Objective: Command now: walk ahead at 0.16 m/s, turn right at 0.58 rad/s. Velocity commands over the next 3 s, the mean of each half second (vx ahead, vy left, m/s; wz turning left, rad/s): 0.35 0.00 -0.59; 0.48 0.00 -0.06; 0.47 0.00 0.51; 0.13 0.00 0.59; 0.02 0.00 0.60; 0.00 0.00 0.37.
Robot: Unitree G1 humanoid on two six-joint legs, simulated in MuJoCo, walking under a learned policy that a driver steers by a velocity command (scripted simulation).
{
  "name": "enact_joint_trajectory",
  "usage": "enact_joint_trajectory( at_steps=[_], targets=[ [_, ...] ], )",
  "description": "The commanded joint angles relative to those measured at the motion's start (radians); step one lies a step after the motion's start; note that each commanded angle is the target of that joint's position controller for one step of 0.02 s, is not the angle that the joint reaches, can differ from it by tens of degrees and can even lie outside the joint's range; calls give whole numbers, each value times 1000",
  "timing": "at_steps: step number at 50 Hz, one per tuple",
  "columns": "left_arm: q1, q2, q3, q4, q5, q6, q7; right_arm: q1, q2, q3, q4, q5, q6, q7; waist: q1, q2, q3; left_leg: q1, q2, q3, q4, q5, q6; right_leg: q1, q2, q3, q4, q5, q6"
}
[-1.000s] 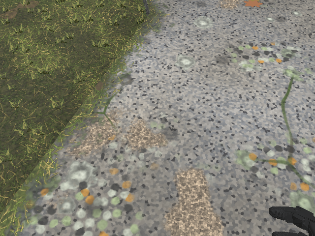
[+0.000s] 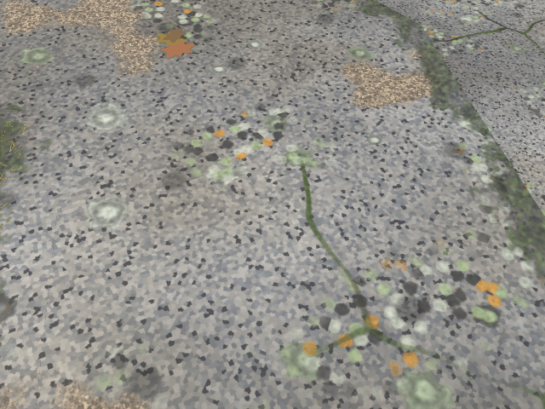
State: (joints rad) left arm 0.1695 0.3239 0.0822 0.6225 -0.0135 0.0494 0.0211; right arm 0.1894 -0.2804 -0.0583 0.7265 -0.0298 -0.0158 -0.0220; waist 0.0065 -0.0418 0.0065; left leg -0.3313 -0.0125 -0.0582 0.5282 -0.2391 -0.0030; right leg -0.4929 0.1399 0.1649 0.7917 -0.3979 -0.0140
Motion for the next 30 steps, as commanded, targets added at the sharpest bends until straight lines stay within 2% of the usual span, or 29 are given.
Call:
enact_joint_trajectory(
  at_steps=[1,2,4,6,8,12,16,17,18,19,20,21,22,23,24,25,26,28,30],
  targets=[
    [31,147,50,-58,2,-15,-3,-38,-148,-43,-90,15,-13,-17,7,198,-46,194,302,-327,-284,-209,166,-226,-93,-39,305,-10,38],
    [34,130,46,-56,8,-12,-5,-30,-140,-39,-85,30,-16,-23,-7,204,-29,223,289,-292,-290,-218,153,-270,-108,-52,355,36,54],
    [8,87,32,-68,0,-19,-18,18,-139,-36,-79,26,-19,-29,-36,193,-7,230,262,-208,-321,-210,146,-287,-130,-102,372,85,68],
    [-53,66,23,-93,-5,-31,-24,71,-149,-41,-69,22,-25,-27,-76,196,6,272,267,-169,-342,-206,154,-312,-151,-124,304,117,78],
    [-86,53,16,-110,-5,-41,-30,100,-164,-48,-60,22,-31,-22,-94,199,10,298,282,-137,-352,-178,164,-300,-169,-130,216,138,81],
    [-109,27,1,-123,-7,-55,-49,95,-204,-65,-48,32,-42,-6,-93,205,26,237,300,-35,-361,-103,163,-155,-194,-174,22,145,54],
    [-100,43,3,-122,-11,-53,-62,93,-226,-76,-29,54,-45,18,-77,201,39,202,321,23,-328,-82,156,-10,-190,-218,-108,103,3],
    [-80,47,5,-117,-11,-53,-63,85,-229,-77,-24,61,-42,22,-58,188,38,193,327,37,-301,-77,148,38,-180,-235,-155,108,-16],
    [-29,50,10,-98,-10,-52,-63,68,-228,-76,-21,68,-38,24,-21,168,26,160,317,71,-243,-38,132,135,-154,-266,-223,141,-37],
    [64,80,30,-66,-10,-50,-57,73,-208,-69,-17,63,-39,24,24,134,-19,98,285,129,-112,98,106,302,-108,-287,-254,146,-62],
    [224,145,64,-24,-18,-48,-46,85,-154,-50,-19,44,-43,23,96,31,-111,-10,218,221,172,175,53,536,-135,-191,-289,136,-102],
    [309,298,90,-29,-16,-54,-33,51,-64,-17,-111,2,-60,23,90,-303,-151,-432,54,242,606,-254,-47,780,-417,376,-418,21,-274],
    [316,253,70,-49,-14,-81,-42,-9,-111,-23,-126,30,-92,22,131,-213,-209,-600,12,19,767,-329,-42,798,-492,629,-558,-135,-368],
    [283,179,44,-41,-6,-100,-45,-44,-170,-37,-136,66,-112,32,116,-157,-118,-658,67,-11,786,-249,-10,750,-483,527,-562,-105,-343],
    [238,136,29,-44,-1,-107,-46,-38,-174,-37,-123,59,-121,34,83,-105,-68,-617,100,-7,731,-163,8,659,-443,417,-544,-18,-310],
    [179,112,19,-52,0,-105,-44,-33,-171,-38,-108,31,-124,33,50,-45,-31,-558,123,-9,653,-96,6,567,-401,328,-542,87,-281],
    [135,97,11,-60,8,-104,-40,-25,-170,-42,-101,15,-121,35,17,-51,-11,-488,133,-12,586,-46,1,488,-363,261,-557,188,-264],
    [105,104,11,-56,13,-107,-27,-19,-149,-38,-88,10,-108,41,-10,-48,-7,-423,110,11,512,23,-25,417,-330,195,-577,354,-262],
    [116,111,11,-31,7,-110,-13,-48,-115,-25,-83,11,-98,44,-11,-26,1,-399,91,30,379,123,-49,388,-303,109,-585,455,-246]
  ],
)
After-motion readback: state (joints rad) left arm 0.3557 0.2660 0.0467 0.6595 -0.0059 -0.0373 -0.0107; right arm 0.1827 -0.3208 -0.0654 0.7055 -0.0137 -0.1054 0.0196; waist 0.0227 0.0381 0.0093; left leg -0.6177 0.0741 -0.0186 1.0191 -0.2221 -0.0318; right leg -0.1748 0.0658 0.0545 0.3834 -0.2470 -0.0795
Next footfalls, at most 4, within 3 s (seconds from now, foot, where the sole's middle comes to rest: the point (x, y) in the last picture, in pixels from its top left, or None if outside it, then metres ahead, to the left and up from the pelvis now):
0.40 right None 0.14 -0.18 -0.77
0.88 left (325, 384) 0.54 -0.13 -0.77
1.36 right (416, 307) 0.76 -0.39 -0.77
1.82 left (318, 267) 0.88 -0.13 -0.77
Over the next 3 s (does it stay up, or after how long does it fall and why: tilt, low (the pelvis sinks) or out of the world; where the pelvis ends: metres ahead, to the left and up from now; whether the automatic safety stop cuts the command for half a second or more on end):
stays up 0.79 -0.24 0.00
